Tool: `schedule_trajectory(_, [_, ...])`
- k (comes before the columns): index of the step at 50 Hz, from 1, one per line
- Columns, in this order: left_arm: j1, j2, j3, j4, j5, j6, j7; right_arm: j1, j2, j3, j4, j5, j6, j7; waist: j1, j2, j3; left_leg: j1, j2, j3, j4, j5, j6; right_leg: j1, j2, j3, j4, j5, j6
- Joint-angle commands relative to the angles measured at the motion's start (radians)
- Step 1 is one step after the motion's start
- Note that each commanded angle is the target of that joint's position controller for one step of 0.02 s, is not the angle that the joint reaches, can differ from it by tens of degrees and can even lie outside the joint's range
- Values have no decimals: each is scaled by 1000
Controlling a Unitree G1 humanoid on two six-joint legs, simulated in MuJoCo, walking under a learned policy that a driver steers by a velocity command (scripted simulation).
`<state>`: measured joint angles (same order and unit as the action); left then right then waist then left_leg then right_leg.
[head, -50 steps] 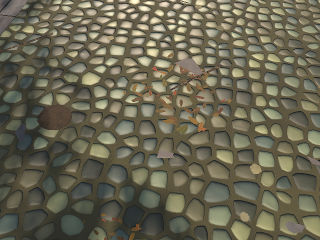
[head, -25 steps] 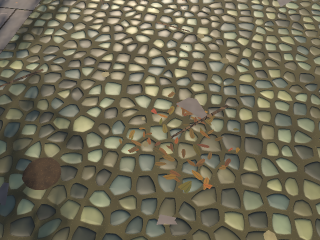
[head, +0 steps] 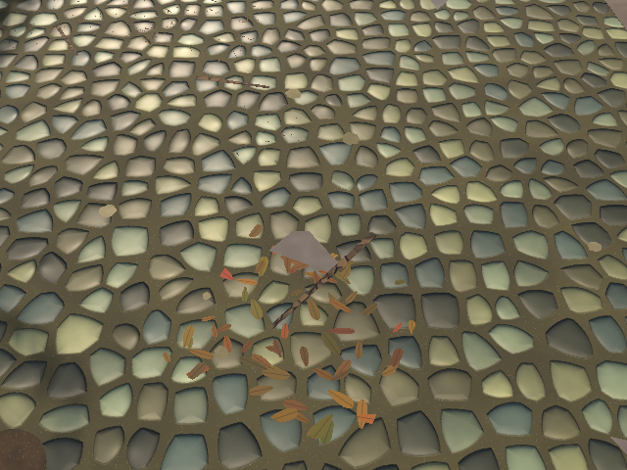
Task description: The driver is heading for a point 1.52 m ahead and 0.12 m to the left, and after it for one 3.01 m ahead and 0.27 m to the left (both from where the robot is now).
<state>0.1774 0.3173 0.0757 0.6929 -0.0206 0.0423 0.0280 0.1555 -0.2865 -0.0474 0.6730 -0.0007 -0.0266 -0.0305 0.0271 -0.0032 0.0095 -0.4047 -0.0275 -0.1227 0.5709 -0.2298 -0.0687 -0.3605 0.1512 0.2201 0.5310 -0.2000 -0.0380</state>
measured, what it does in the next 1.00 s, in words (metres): steps on the spot: left foot, then right foot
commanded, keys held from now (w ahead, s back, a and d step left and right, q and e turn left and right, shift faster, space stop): no key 0.98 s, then w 0.02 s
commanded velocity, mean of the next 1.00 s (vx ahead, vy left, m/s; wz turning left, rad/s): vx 0.01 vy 0.00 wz -0.13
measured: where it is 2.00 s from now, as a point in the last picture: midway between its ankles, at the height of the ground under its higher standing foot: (337, 460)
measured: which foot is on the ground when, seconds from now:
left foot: up 0.00-0.00, down 0.02-1.00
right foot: down 0.00-0.02, up 0.04-0.34, down 0.36-1.00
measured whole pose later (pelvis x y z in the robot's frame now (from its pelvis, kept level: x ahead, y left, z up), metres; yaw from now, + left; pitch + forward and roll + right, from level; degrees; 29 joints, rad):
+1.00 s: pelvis +0.02 -0.01 +0.00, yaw -6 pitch -2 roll +0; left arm 0.23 0.22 0.03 0.92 0.00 0.00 0.02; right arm 0.23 -0.24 -0.05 0.94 -0.01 0.00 -0.05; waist -0.01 0.00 0.04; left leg -0.22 0.04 -0.04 0.49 -0.24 -0.05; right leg -0.16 0.03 0.05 0.50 -0.31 -0.01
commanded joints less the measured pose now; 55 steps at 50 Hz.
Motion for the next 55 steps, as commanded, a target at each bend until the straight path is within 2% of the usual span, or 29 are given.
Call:
schedule_trajectory(1, [3, 77, 14, -78, 1, -2, 3, 71, -166, -54, -58, -12, -30, 1, -30, -58, -159, 254, 174, -96, -222, 189, 88, 37, -160, 189, 65, -17, -58])
schedule_trajectory(2, [55, 46, 7, -96, 4, -11, -1, 22, -245, -71, -66, -44, -14, -1, 41, 245, -115, 308, 358, -327, -233, 456, 243, -162, 7, -10, 235, -352, 7])
schedule_trajectory(3, [49, 130, 27, -85, 22, -24, -3, 52, -185, -63, -71, -55, -12, 1, -6, 260, -135, 295, 444, -437, -238, 538, 353, -219, -25, -49, 481, -469, 59])
schedule_trajectory(4, [55, 170, 43, -64, 15, -24, -5, 40, -145, -49, -79, -42, -13, 1, -9, 171, -128, 279, 406, -357, -215, 538, 347, -222, -46, -37, 602, -419, 78])
schedule_trajectory(5, [60, 157, 45, -40, 9, -13, 0, 12, -121, -43, -80, -27, -11, 1, 0, 112, -108, 268, 335, -256, -194, 514, 301, -224, -55, -45, 650, -367, 98])
schedule_trajectory(6, [55, 138, 41, -34, 11, -1, 6, -1, -110, -39, -78, -12, -8, 2, -3, 103, -93, 269, 298, -206, -185, 495, 274, -238, -59, -46, 674, -325, 112])
schedule_trajectory(8, [39, 82, 23, -39, 6, 9, 5, -2, -108, -33, -67, -10, 1, 2, -6, 124, -81, 242, 247, -123, -192, 520, 265, -199, -58, -81, 637, -274, 132])
schedule_trajectory(10, [7, 47, 8, -51, 3, 6, 3, 4, -101, -32, -57, -14, 9, 0, -17, 172, -96, 273, 224, -83, -190, 510, 266, -154, -81, -123, 488, -255, 143])
schedule_trajectory(12, [-17, 22, -6, -59, 9, 4, -3, 2, -107, -34, -51, -11, 16, 0, -31, 207, -115, 267, 221, -67, -184, 492, 269, -48, -118, -162, 313, -262, 142])
schedule_trajectory(14, [-28, 33, -5, -57, 6, 2, -10, 32, -131, -40, -37, -5, 24, 2, -55, 230, -116, 273, 237, -90, -182, 464, 282, 19, -126, -193, 178, -229, 133])
schedule_trajectory(16, [9, 38, -2, -34, 7, -1, -15, 29, -132, -37, -28, 6, 28, 4, -33, 215, -102, 247, 228, -93, -161, 400, 268, 111, -120, -217, -31, -86, 105])
schedule_trajectory(17, [26, 37, -2, -21, 12, -3, -18, 47, -121, -33, -15, 14, 27, 5, -21, 195, -84, 213, 211, -83, -154, 351, 237, 177, -116, -221, -171, 26, 77])
schedule_trajectory(18, [26, 67, 1, -26, 23, -4, -16, 90, -112, -28, 0, 10, 17, 8, -32, 154, -91, 148, 196, -75, -148, 262, 181, 270, -159, -160, -189, 113, 43])
schedule_trajectory(19, [46, 136, 12, -32, 36, -2, -7, 105, -77, -14, -8, -20, 2, 17, -58, -6, -131, 70, 129, 1, -48, 117, 114, 362, -297, -23, -147, 326, -7])
schedule_trajectory(20, [0, 112, 4, -13, 43, -3, -13, 103, -24, -1, -17, -29, -8, 18, -93, -181, -118, 112, 65, 82, -88, -67, 57, 213, -350, 8, -144, 234, -92])
schedule_trajectory(21, [-50, 39, -14, -33, 44, -12, -21, 48, -61, -5, -8, -37, -8, 16, -63, -135, -74, 172, 73, 78, -96, -20, 26, 140, -311, -4, -167, 73, -90])
schedule_trajectory(22, [-43, 20, -19, -20, 51, -20, -23, 19, -71, -11, -2, -33, -6, 15, -49, -115, -53, 181, 66, 81, -101, 34, 20, 124, -271, -30, -168, -16, -53])
schedule_trajectory(24, [-22, 46, -16, -3, 42, -37, -23, 28, -77, -16, 13, -25, 4, 5, -42, -104, -9, 191, 66, 79, -99, 78, 21, 92, -242, -49, -169, -38, -18])
schedule_trajectory(26, [0, 35, -22, 15, 37, -47, -19, 46, -72, -17, 29, -19, 6, 2, -45, -92, 8, 202, 69, 74, -109, 92, 26, 79, -232, -60, -162, -25, -9])
schedule_trajectory(36, [22, 17, -28, 77, 30, -55, -16, 79, -65, -24, 118, -12, 11, -9, -40, -13, 2, 238, 74, 74, -118, 146, 19, 102, -204, -86, -143, 37, -7])
schedule_trajectory(49, [59, 9, -29, 197, 24, -54, -8, 92, -61, -25, 232, -4, 23, -23, -37, -3, 10, 253, 71, 82, -126, 172, 29, 123, -174, -129, -140, 82, 9])
schedule_trajectory(50, [77, 6, -30, 213, 23, -52, -6, 107, -50, -23, 248, -4, 24, -23, -36, -13, -9, 259, 53, 103, -120, 84, 30, 131, -168, -133, -154, -22, 5])
schedule_trajectory(51, [87, 24, -24, 222, 17, -47, -3, 105, -46, -23, 257, 2, 26, -24, -29, -33, 8, 225, 21, 138, -82, -60, 36, 123, -166, -121, -173, -206, -14])
schedule_trajectory(52, [96, 55, -14, 225, 10, -44, 0, 90, -44, -23, 255, 7, 24, -24, -17, -72, 44, 160, -8, 170, -23, -195, 43, 103, -193, -70, -209, -415, -47])
schedule_trajectory(53, [119, 83, -6, 226, 6, -46, 1, 59, -39, -22, 241, 10, 15, -22, 2, -123, 89, 69, -17, 186, 53, -249, 50, 96, -262, 31, -272, -576, -91])
schedule_trajectory(54, [136, 114, 3, 229, 2, -54, 2, 29, -28, -18, 223, 17, 0, -16, 15, -183, 129, -9, -7, 181, 142, -236, 63, 100, -355, 161, -341, -662, -145])
schedule_trajectory(55, [141, 126, 8, 231, -2, -65, 3, 5, -23, -15, 209, 25, -19, -7, 20, -204, 171, -52, 32, 138, 205, -219, 85, 78, -423, 260, -383, -656, -190])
